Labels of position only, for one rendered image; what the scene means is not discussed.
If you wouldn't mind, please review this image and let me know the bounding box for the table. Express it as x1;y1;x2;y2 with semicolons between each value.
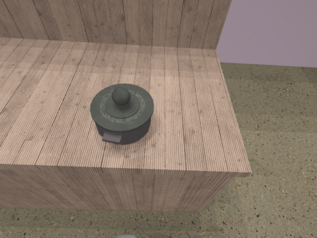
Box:
0;0;252;213

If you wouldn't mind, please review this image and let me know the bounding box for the knob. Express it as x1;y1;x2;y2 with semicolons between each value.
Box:
112;87;131;106

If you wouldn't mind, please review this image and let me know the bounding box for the lid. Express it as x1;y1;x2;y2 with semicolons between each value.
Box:
90;83;154;133

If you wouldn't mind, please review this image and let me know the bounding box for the pot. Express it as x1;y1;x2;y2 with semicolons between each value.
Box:
96;118;151;145

